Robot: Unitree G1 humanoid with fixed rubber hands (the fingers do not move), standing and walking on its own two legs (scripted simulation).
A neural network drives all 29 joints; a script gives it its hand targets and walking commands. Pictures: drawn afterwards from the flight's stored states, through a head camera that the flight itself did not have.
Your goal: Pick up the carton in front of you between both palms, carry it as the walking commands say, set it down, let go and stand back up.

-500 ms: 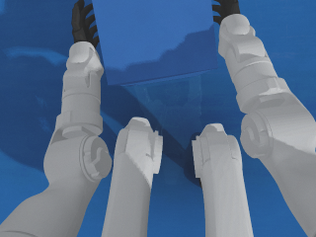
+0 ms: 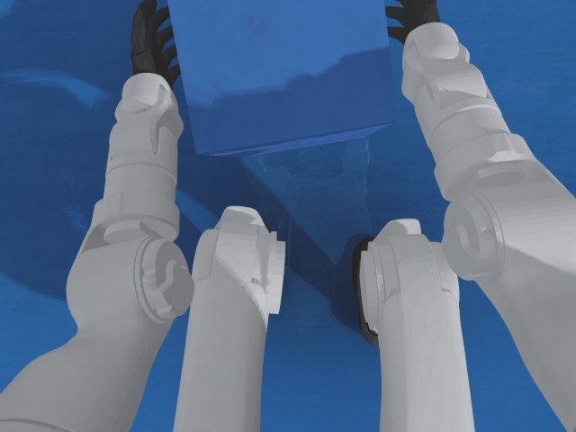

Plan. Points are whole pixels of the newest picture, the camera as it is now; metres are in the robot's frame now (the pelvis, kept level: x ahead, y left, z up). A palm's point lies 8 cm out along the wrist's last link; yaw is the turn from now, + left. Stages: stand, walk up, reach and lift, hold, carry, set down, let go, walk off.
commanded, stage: set down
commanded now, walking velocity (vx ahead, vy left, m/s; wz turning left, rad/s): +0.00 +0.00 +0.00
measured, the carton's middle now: (287, 70) +0.49 +0.07 -0.25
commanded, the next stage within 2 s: let go in 1.68 s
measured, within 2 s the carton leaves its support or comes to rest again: neither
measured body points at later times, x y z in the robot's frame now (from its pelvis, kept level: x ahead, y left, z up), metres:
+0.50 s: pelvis -0.01 +0.00 -0.01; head +0.35 +0.00 +0.24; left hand +0.46 +0.25 -0.20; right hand +0.54 -0.12 -0.21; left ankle +0.11 +0.13 -0.34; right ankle +0.09 -0.11 -0.34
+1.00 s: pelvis -0.01 +0.01 +0.06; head +0.32 +0.03 +0.37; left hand +0.47 +0.26 -0.07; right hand +0.55 -0.12 -0.08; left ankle +0.11 +0.13 -0.34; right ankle +0.09 -0.11 -0.34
